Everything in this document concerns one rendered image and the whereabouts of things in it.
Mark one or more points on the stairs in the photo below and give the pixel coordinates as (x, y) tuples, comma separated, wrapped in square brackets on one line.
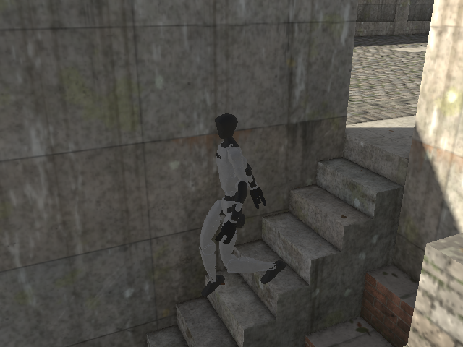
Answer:
[(334, 232)]

